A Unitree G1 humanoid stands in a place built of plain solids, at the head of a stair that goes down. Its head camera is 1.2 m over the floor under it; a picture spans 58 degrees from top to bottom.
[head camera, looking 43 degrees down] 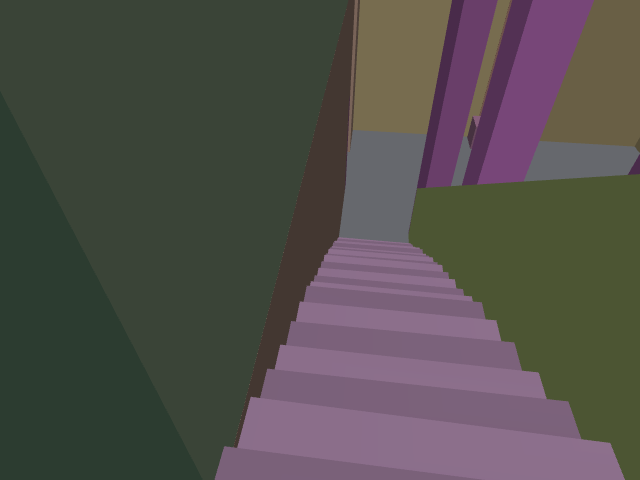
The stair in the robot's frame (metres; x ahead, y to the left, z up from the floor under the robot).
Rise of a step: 0.19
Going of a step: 0.25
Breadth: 1.51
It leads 7 degrees to the right of straight ahead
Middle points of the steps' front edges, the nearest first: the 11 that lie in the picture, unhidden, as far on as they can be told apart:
0.72 -0.38 -0.38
0.96 -0.41 -0.57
1.21 -0.44 -0.76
1.51 -0.48 -0.95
1.81 -0.51 -1.14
2.11 -0.55 -1.32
2.32 -0.57 -1.51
2.56 -0.60 -1.70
2.84 -0.64 -1.89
3.11 -0.67 -2.08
3.40 -0.70 -2.27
